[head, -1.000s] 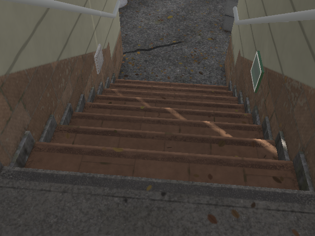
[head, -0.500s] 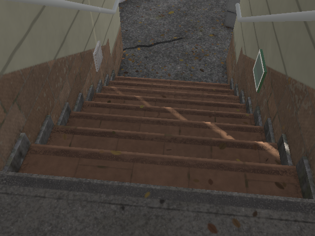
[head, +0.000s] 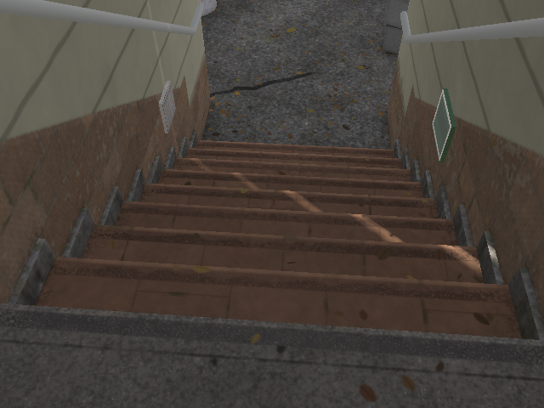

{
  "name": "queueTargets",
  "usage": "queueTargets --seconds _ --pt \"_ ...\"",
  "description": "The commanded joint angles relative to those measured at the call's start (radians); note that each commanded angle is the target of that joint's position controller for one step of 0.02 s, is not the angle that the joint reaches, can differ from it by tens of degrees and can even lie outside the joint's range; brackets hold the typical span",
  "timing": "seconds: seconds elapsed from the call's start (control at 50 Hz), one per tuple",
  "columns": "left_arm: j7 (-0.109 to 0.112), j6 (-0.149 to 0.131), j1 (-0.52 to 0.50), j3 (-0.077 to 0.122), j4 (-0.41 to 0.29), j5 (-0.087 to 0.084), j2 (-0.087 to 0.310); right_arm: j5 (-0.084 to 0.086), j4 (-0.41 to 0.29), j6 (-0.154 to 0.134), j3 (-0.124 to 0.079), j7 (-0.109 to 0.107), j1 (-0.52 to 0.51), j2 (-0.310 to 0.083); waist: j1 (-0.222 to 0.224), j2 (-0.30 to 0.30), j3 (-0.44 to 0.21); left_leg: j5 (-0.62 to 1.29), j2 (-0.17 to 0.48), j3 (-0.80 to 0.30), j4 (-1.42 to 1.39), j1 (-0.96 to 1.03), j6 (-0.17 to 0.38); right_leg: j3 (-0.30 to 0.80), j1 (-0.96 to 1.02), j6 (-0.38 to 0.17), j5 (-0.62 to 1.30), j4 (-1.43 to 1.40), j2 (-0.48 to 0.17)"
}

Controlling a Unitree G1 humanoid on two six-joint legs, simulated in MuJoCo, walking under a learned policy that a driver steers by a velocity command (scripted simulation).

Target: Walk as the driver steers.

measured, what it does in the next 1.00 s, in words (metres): walks ahead: right foot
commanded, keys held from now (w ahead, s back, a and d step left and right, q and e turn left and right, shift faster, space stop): no key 0.08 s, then w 0.92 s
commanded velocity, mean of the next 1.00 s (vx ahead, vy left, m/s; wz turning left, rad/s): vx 0.34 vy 0.00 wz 0.00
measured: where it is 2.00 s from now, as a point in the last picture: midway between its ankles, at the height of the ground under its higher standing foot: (285, 344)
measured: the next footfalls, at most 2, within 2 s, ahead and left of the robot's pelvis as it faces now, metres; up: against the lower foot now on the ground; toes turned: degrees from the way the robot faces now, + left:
right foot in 0.84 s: +0.44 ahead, -0.11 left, +0.00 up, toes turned -2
left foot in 1.38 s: +0.64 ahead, +0.13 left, +0.00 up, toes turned +3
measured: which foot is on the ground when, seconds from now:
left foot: down 0.00-0.82, up 0.84-1.00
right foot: down 0.00-0.32, up 0.34-0.82, down 0.84-1.00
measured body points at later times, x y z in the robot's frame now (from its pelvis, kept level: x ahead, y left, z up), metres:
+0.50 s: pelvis +0.08 +0.04 +0.01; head +0.08 +0.05 +0.46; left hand +0.15 +0.30 -0.13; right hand +0.02 -0.20 -0.13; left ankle +0.02 +0.12 -0.74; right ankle +0.06 -0.11 -0.64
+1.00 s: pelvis +0.34 -0.04 +0.00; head +0.36 -0.04 +0.45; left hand +0.40 +0.22 -0.14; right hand +0.37 -0.30 -0.15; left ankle +0.27 +0.11 -0.63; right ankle +0.40 -0.11 -0.74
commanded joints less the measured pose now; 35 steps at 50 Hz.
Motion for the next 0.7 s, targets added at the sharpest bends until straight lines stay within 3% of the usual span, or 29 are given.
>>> queueTargets --seconds 0.02,0.08,0.12,0.16,0.18,0.2,0.22,0.26,0.28,0.3,0.32,0.34,0.36,0.38,0.4,0.42,0.44,0.46,0.5,0.52,0.56,0.58,0.62,0.66,0.7 --pt "0.001 -0.013 0.115 0.008 0.002 0.001 0.077 0.001 -0.027 -0.005 -0.015 -0.007 0.018 -0.1 0.007 -0.005 0.035 0.258 0.028 -0.017 -0.04 0.05 0.048 0.007 -0.132 -0.015 0.223 -0.071 -0.015" --pt "-0.013 -0.033 0.142 0.0 0.019 0.005 0.067 0.002 -0.025 0.009 -0.014 -0.005 0.025 -0.088 -0.002 -0.03 0.047 0.222 0.028 -0.022 -0.039 0.046 0.046 0.017 -0.159 -0.012 0.197 -0.085 -0.023" --pt "-0.019 -0.037 0.177 0.008 0.031 -0.006 0.091 0.012 -0.011 0.014 -0.016 -0.002 0.058 -0.072 0.005 -0.068 0.033 -0.07 -0.029 0.045 0.036 0.023 0.054 0.054 -0.158 -0.055 -0.116 -0.124 -0.033" --pt "-0.017 -0.047 0.181 0.021 0.01 -0.021 0.143 0.024 -0.043 -0.004 -0.019 0.003 0.009 -0.069 0.026 -0.145 0.13 -0.25 -0.047 0.084 0.169 -0.134 0.067 0.238 -0.197 -0.149 -0.454 -0.244 -0.154" --pt "-0.012 -0.059 0.168 0.034 -0.002 -0.026 0.184 0.031 -0.075 -0.025 -0.014 0.009 -0.044 -0.055 0.028 -0.189 0.184 -0.222 -0.019 0.065 0.247 -0.207 0.083 0.359 -0.215 -0.201 -0.49 -0.297 -0.248" --pt "-0.006 -0.067 0.149 0.035 -0.02 -0.027 0.185 0.029 -0.094 -0.052 -0.008 0.017 -0.08 -0.039 0.03 -0.178 0.216 -0.188 0.012 0.035 0.292 -0.27 0.097 0.439 -0.202 -0.239 -0.427 -0.318 -0.307" --pt "-0.002 -0.074 0.143 0.037 -0.026 -0.02 0.187 0.027 -0.104 -0.074 -0.01 0.026 -0.077 -0.049 0.02 -0.169 0.224 -0.203 0.039 0.012 0.314 -0.331 0.109 0.457 -0.154 -0.252 -0.346 -0.31 -0.332" --pt "-0.011 -0.075 0.123 0.039 -0.039 -0.022 0.171 0.028 -0.099 -0.099 -0.01 0.042 -0.03 -0.045 -0.015 -0.148 0.185 -0.225 0.053 0.019 0.181 -0.283 0.124 0.364 -0.108 -0.212 -0.157 -0.253 -0.3" --pt "-0.014 -0.067 0.085 0.039 -0.056 -0.03 0.17 0.029 -0.068 -0.103 -0.015 0.047 0.043 -0.043 -0.054 -0.123 0.158 -0.16 0.022 0.069 0.039 -0.102 0.123 0.255 -0.186 -0.17 -0.111 -0.2 -0.235" --pt "-0.018 -0.064 0.054 0.041 -0.077 -0.028 0.169 0.023 -0.016 -0.093 -0.027 0.047 0.154 -0.052 -0.088 -0.106 0.103 -0.068 -0.027 0.104 0.014 0.079 0.11 0.185 -0.26 -0.153 -0.014 -0.138 -0.178" --pt "-0.015 -0.068 0.008 0.036 -0.101 -0.025 0.158 0.021 0.022 -0.091 -0.048 0.045 0.296 -0.092 -0.159 -0.041 0.064 -0.06 0.008 0.014 -0.04 0.248 0.127 0.109 -0.367 -0.117 0.165 0.033 -0.11" --pt "-0.01 -0.076 -0.045 0.019 -0.148 -0.026 0.089 0.022 0.048 -0.092 -0.088 0.043 0.458 -0.223 -0.215 0.231 0.024 -0.192 0.238 -0.378 -0.265 0.373 0.236 -0.069 -0.535 -0.037 0.17 0.433 0.033" --pt "-0.003 -0.096 -0.039 0.008 -0.167 -0.024 0.043 -0.012 0.025 -0.115 -0.076 0.058 0.448 -0.231 -0.179 0.285 -0.008 -0.145 0.41 -0.76 -0.368 0.368 0.335 0.053 -0.668 -0.045 -0.151 0.713 0.077" --pt "-0.005 -0.104 -0.008 0.022 -0.164 -0.038 0.083 -0.022 -0.001 -0.131 -0.049 0.052 0.329 -0.155 -0.092 0.143 0.053 -0.099 0.426 -0.662 -0.342 0.298 0.309 0.134 -0.719 -0.081 -0.102 0.835 -0.001" --pt "-0.011 -0.106 0.014 0.03 -0.151 -0.037 0.11 -0.014 -0.042 -0.141 -0.032 0.054 0.221 -0.107 -0.053 0.101 0.069 -0.047 0.35 -0.477 -0.34 0.241 0.25 0.125 -0.687 -0.108 0.019 0.816 -0.055" --pt "-0.016 -0.107 0.01 0.035 -0.147 -0.03 0.107 -0.006 -0.048 -0.138 -0.025 0.061 0.202 -0.092 -0.034 0.068 0.062 -0.018 0.308 -0.374 -0.36 0.239 0.221 0.102 -0.678 -0.118 0.091 0.774 -0.086" --pt "-0.02 -0.106 -0.01 0.046 -0.154 -0.019 0.125 -0.006 -0.048 -0.134 -0.017 0.059 0.209 -0.074 -0.028 0.069 0.067 0.072 0.27 -0.293 -0.363 0.233 0.191 0.086 -0.665 -0.116 0.127 0.721 -0.106" --pt "-0.025 -0.099 -0.015 0.055 -0.147 -0.02 0.132 -0.013 -0.047 -0.127 -0.008 0.059 0.228 -0.056 -0.026 0.077 0.061 0.154 0.236 -0.224 -0.364 0.22 0.171 0.067 -0.634 -0.109 0.154 0.692 -0.111" --pt "-0.034 -0.082 -0.041 0.047 -0.141 -0.021 0.085 -0.018 -0.034 -0.115 -0.015 0.055 0.3 -0.09 -0.033 0.079 0.054 0.279 0.23 -0.175 -0.355 0.221 0.178 0.03 -0.638 -0.082 0.191 0.655 -0.102" --pt "-0.036 -0.077 -0.087 0.045 -0.157 -0.02 0.08 -0.021 -0.033 -0.112 -0.015 0.05 0.321 -0.103 -0.037 0.072 0.07 0.302 0.237 -0.166 -0.362 0.215 0.184 0.023 -0.667 -0.067 0.213 0.618 -0.102" --pt "-0.033 -0.077 -0.204 0.035 -0.201 -0.024 0.077 -0.023 -0.042 -0.115 -0.014 0.046 0.322 -0.124 -0.046 0.076 0.115 0.3 0.242 -0.153 -0.382 0.184 0.189 0.018 -0.712 -0.05 0.264 0.502 -0.11" --pt "-0.041 -0.08 -0.259 0.03 -0.225 -0.016 0.076 -0.019 -0.048 -0.111 -0.009 0.042 0.316 -0.11 -0.047 0.089 0.123 0.316 0.225 -0.126 -0.375 0.17 0.185 0.016 -0.701 -0.045 0.3 0.419 -0.106" --pt "-0.061 -0.088 -0.344 0.019 -0.251 -0.017 0.065 -0.024 -0.041 -0.103 -0.005 0.031 0.359 -0.111 -0.075 0.1 0.145 0.293 0.214 -0.097 -0.385 0.134 0.189 -0.025 -0.655 -0.031 0.368 0.297 -0.082" --pt "-0.074 -0.083 -0.394 0.016 -0.275 -0.015 0.072 -0.027 -0.039 -0.099 -0.013 0.029 0.382 -0.145 -0.086 0.094 0.157 0.318 0.242 -0.092 -0.397 0.154 0.197 -0.041 -0.643 -0.029 0.392 0.236 -0.065" --pt "-0.077 -0.086 -0.441 0.011 -0.299 -0.02 0.075 -0.016 -0.047 -0.091 -0.021 0.024 0.379 -0.158 -0.082 0.077 0.159 0.351 0.266 -0.088 -0.376 0.223 0.189 -0.024 -0.659 -0.044 0.382 0.186 -0.06"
